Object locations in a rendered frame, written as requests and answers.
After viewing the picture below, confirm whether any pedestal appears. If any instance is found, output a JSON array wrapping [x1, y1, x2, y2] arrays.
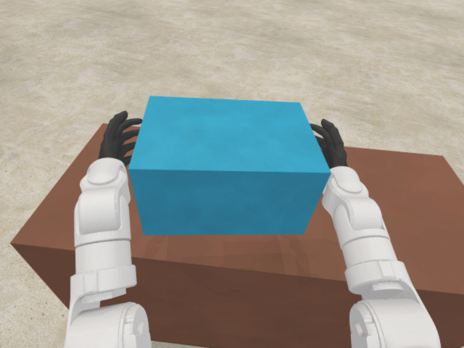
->
[[10, 123, 464, 348]]

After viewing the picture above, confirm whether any robot right forearm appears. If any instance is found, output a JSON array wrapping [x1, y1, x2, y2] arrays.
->
[[322, 166, 441, 348]]

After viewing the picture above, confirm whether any robot left forearm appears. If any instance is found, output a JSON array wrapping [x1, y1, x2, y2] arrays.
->
[[64, 158, 137, 348]]

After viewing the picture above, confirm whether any carton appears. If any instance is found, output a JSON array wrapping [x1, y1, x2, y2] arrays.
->
[[128, 96, 331, 235]]

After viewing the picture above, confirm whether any robot left hand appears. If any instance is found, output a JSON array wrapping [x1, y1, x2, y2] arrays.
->
[[98, 111, 142, 167]]

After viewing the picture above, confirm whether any left robot upper arm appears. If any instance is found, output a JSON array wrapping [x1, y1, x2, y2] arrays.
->
[[66, 302, 152, 348]]

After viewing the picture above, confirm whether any right robot upper arm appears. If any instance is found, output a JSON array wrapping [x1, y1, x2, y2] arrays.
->
[[349, 298, 439, 348]]

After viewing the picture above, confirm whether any robot right hand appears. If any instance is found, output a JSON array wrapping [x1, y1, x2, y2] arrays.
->
[[310, 119, 348, 169]]

